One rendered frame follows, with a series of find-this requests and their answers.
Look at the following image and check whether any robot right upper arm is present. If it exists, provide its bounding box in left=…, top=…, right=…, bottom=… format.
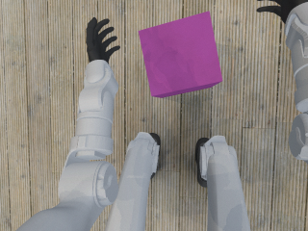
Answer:
left=288, top=111, right=308, bottom=165

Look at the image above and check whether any robot left upper arm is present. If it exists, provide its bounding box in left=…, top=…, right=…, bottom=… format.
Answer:
left=15, top=161, right=119, bottom=231

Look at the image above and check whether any right robot forearm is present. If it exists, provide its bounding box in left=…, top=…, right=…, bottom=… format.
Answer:
left=284, top=2, right=308, bottom=113

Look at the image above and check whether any right robot hand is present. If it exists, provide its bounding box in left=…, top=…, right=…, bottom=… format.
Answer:
left=256, top=0, right=308, bottom=24

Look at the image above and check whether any left robot forearm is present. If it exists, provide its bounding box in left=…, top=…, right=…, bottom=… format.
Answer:
left=58, top=60, right=119, bottom=196

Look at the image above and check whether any robot right thigh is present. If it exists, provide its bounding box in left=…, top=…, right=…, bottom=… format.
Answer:
left=199, top=141, right=251, bottom=231

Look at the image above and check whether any carton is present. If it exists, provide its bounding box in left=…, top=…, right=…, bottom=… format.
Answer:
left=138, top=11, right=223, bottom=98

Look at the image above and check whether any left robot hand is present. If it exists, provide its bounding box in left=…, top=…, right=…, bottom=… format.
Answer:
left=86, top=17, right=120, bottom=63

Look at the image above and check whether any right robot shin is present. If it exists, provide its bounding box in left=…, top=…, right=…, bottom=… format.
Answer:
left=201, top=136, right=238, bottom=180

